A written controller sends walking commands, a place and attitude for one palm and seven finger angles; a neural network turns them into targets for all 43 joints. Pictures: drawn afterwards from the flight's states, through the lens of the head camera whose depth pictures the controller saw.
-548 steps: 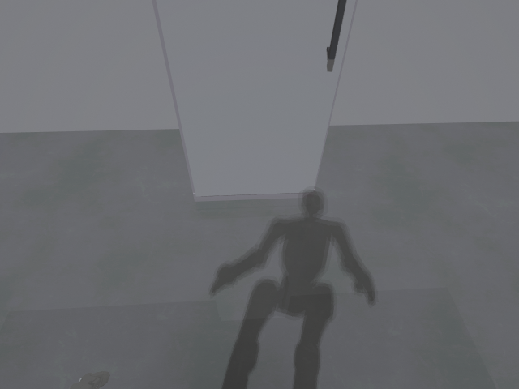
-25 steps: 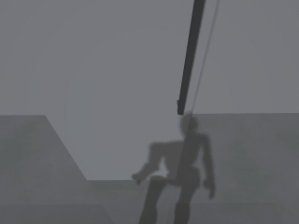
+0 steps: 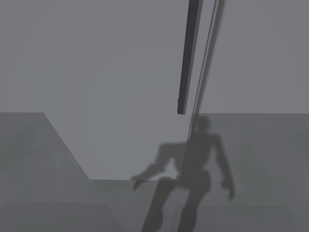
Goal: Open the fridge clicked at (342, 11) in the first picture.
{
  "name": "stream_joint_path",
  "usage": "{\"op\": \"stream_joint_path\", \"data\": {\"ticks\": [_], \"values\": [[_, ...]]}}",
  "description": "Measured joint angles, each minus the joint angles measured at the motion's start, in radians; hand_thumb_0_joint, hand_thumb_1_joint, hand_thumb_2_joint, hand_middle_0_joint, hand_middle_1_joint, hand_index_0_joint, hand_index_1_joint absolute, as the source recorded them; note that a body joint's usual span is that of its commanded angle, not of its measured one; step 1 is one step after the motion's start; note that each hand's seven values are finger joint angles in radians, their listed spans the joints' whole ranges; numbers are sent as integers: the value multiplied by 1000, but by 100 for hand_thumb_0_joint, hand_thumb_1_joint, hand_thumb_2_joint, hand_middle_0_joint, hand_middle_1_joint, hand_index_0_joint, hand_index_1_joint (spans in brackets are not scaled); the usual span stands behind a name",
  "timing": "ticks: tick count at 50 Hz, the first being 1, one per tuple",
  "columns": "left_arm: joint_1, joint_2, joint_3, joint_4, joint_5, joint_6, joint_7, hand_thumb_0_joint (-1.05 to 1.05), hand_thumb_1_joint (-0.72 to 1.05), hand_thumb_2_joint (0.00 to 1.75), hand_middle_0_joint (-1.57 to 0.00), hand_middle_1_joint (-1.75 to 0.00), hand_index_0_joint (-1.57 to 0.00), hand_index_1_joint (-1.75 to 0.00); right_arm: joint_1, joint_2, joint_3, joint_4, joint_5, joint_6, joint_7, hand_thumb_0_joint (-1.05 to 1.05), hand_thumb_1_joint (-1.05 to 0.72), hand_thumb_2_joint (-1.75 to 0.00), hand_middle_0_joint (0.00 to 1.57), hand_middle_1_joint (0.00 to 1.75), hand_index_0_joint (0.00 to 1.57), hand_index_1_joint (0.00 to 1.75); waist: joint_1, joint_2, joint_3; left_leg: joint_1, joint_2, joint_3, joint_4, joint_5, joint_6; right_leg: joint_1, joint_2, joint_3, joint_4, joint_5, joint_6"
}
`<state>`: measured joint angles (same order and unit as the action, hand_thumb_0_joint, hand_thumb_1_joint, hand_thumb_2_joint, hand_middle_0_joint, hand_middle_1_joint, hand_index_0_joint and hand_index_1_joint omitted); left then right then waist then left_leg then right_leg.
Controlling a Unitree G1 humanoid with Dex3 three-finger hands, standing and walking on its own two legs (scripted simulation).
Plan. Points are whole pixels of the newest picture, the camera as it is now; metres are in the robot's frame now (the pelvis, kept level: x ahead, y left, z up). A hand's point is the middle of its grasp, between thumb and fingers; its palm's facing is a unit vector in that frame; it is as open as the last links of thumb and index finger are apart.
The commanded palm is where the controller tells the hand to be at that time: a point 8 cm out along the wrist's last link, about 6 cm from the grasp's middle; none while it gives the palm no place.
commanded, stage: come to a stop and stand still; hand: right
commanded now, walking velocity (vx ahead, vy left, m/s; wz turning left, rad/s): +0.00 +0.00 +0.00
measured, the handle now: (186, 51) +0.51 -0.05 +0.22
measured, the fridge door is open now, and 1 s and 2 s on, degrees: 0 0 0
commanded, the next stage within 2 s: look again from close up in 0.90 s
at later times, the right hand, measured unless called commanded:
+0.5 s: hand out of the picture +0.03 -0.17 -0.18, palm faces -0.02 +0.97 -0.24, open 7.4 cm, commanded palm none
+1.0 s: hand out of the picture +0.03 -0.15 -0.18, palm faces -0.05 +0.97 -0.22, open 7.4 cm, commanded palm none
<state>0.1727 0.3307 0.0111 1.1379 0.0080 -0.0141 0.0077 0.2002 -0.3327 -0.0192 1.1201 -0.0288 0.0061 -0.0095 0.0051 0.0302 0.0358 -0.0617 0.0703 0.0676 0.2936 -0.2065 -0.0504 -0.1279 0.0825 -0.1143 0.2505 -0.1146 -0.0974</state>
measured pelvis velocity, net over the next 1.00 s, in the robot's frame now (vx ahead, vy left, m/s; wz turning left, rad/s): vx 0.00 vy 0.04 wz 0.03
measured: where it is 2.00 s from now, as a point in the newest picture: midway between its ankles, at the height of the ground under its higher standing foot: outside the picture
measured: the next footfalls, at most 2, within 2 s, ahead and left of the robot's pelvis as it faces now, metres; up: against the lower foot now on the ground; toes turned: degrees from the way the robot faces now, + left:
none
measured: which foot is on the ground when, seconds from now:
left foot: down 0.00-1.00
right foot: down 0.00-1.00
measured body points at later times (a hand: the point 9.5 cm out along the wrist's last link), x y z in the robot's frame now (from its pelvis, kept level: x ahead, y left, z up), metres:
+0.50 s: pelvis +0.01 +0.01 -0.01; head +0.02 +0.03 +0.44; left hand +0.08 +0.24 -0.17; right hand +0.03 -0.22 -0.16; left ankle -0.03 +0.15 -0.75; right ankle +0.02 -0.04 -0.75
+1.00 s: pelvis +0.00 +0.04 -0.01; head +0.01 +0.03 +0.44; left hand +0.02 +0.28 -0.16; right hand +0.03 -0.20 -0.17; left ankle -0.03 +0.15 -0.75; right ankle +0.02 -0.04 -0.75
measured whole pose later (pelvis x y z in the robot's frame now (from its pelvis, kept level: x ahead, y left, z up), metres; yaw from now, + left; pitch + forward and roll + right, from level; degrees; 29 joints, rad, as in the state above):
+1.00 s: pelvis +0.00 +0.04 -0.01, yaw +1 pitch -2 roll +0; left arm 0.23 0.19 -0.01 1.13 0.01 -0.01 0.02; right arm 0.24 -0.21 0.02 1.10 -0.02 0.00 -0.03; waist 0.01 0.02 0.04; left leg -0.11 0.00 0.03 0.41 -0.28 0.02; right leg -0.18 0.01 -0.12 0.40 -0.20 -0.05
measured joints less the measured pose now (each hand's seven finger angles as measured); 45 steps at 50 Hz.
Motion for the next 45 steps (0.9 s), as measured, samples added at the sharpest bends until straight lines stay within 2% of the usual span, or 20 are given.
{"op": "stream_joint_path", "data": {"ticks": [5,8,11,17,20,23,37,45], "values": [[-22,0,-2,-8,-1,-3,-1,0,91,90,-20,-30,-20,-30,-5,-2,4,4,0,0,1,0,-90,-90,20,30,20,30,-2,1,0,3,3,-2,-3,-1,-4,4,4,-1,-4,-1,-3],[-17,-7,-10,-74,2,4,-1,0,91,90,-20,-30,-20,-30,5,11,20,-21,1,-9,-23,0,-91,-90,20,30,20,30,0,-3,-5,-62,6,-15,94,-59,20,-49,4,-8,66,-33,-2],[2,-27,-15,-125,7,11,0,0,91,90,-20,-30,-20,-30,25,46,36,-42,2,-10,-21,0,-91,-90,20,30,20,30,-1,-26,-18,-101,7,-33,165,-94,41,-86,12,-7,128,-68,-17],[18,-102,-37,-147,6,5,-3,0,91,90,-20,-30,-20,-30,65,118,57,-46,9,-9,-19,0,-91,-90,20,30,20,30,-16,-73,-26,-90,-1,-39,181,-112,8,-88,-1,-12,181,-108,-16],[20,-134,-36,-143,2,-3,1,0,91,90,-20,-30,-20,-30,76,139,58,-48,10,-9,-22,0,-91,-90,20,30,20,30,-16,-76,-24,-85,-8,-42,186,-118,10,-84,-9,-14,190,-117,-9],[18,-138,-30,-133,3,-8,4,-1,93,90,-21,-30,-20,-30,83,152,57,-52,10,-10,-25,0,-90,-90,21,30,20,30,-14,-69,-23,-84,-16,-45,189,-121,17,-82,-16,-16,193,-121,-2],[55,-120,-14,-38,3,-2,18,0,91,90,-20,-30,-20,-30,58,144,44,-40,10,-10,-25,0,-90,-90,21,30,20,30,-3,-8,-8,-59,-54,-38,152,-100,50,-65,-53,-8,180,-110,32],[61,-129,-16,-12,2,0,17,0,91,90,-20,-30,-20,-30,44,127,40,-25,11,-9,-23,0,-91,-90,20,30,20,30,2,-1,4,-48,-70,-37,125,-78,62,-57,-68,-5,163,-93,44]]}}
